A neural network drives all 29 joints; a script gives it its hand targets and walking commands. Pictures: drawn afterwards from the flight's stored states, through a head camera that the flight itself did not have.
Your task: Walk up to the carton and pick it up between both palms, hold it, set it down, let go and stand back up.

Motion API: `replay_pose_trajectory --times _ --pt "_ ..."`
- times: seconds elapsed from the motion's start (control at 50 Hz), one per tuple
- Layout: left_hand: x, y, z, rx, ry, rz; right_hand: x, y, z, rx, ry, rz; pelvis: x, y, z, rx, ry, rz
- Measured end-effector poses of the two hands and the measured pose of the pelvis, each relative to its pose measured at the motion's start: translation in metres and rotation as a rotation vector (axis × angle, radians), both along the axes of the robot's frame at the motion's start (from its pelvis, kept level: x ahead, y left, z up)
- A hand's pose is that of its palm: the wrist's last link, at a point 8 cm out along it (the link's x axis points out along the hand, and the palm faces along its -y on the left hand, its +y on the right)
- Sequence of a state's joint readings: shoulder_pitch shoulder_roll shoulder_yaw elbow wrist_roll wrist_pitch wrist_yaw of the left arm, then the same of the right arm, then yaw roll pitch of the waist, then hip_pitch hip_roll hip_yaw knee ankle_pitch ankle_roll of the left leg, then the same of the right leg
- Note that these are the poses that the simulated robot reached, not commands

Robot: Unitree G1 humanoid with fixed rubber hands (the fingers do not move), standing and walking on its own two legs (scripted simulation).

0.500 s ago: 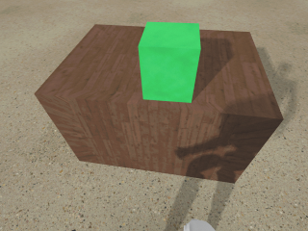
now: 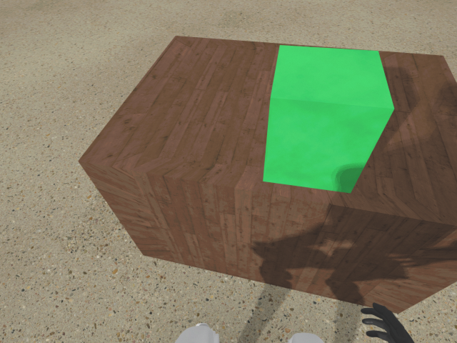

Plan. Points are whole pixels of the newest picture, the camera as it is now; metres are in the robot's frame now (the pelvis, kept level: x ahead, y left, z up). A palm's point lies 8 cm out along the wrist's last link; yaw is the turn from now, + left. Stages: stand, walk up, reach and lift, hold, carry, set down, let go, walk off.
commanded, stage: walk up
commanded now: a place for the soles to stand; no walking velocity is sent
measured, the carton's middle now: (316, 121) +0.57 -0.17 +0.04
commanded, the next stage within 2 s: none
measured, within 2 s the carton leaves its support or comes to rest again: neither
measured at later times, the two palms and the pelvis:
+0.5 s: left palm (120, 276) +0.25 +0.24 -0.05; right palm (414, 334) +0.16 -0.27 -0.07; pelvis +0.06 +0.00 +0.02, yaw -6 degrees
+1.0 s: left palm (123, 294) +0.22 +0.23 -0.06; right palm out of the picture +0.12 -0.29 -0.07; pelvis +0.06 -0.01 +0.03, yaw -9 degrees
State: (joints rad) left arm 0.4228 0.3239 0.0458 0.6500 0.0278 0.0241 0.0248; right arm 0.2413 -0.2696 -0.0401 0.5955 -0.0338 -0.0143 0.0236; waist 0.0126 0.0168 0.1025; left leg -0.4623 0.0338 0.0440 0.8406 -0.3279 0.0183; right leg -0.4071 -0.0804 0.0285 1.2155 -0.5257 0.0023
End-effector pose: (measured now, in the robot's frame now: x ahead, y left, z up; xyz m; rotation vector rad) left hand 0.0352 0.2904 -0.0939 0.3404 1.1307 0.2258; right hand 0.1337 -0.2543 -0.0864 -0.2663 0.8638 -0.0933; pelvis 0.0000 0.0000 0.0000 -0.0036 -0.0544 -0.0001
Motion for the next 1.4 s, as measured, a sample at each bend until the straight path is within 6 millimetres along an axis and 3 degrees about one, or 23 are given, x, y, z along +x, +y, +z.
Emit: replay_pose_trajectory --times 0.12,0.2,0.36,0.46,0.54,0.66,0.96,1.4 --pt "0.083 -0.02 0.004 -0.059 -0.09 -0.097 -0.016 -0.003 -0.001 -0.017 0.094 -0.085 0.024 0.004 0.008 0.012 0.003 -0.027" --pt "0.127 -0.038 0.007 -0.078 -0.158 -0.151 -0.019 -0.013 -0.009 -0.011 0.13 -0.113 0.034 0.001 0.005 0.006 0.005 -0.047" --pt "0.186 -0.049 0.03 -0.103 -0.243 -0.192 0.003 -0.014 0.001 0.004 0.098 -0.141 0.05 0.004 0.015 0.015 0.02 -0.065" --pt "0.208 -0.05 0.043 -0.097 -0.28 -0.223 0.02 -0.014 0.014 0.008 0.047 -0.13 0.056 0.001 0.022 0.009 0.03 -0.089" --pt "0.213 -0.052 0.047 -0.094 -0.285 -0.231 0.028 -0.02 0.02 0.007 0.02 -0.135 0.058 -0.002 0.024 0.014 0.029 -0.103" --pt "0.205 -0.057 0.046 -0.098 -0.252 -0.226 0.029 -0.03 0.022 0.008 0.006 -0.157 0.059 -0.007 0.026 0.022 0.031 -0.121" --pt "0.184 -0.062 0.038 -0.113 -0.181 -0.223 -0.006 -0.031 0.014 0.014 0.08 -0.209 0.058 -0.007 0.03 0.025 0.034 -0.157" --pt "0.193 -0.065 0.039 -0.1 -0.189 -0.274 -0.033 -0.04 0.011 -0.002 0.095 -0.282 0.055 -0.006 0.026 0.028 0.027 -0.217"
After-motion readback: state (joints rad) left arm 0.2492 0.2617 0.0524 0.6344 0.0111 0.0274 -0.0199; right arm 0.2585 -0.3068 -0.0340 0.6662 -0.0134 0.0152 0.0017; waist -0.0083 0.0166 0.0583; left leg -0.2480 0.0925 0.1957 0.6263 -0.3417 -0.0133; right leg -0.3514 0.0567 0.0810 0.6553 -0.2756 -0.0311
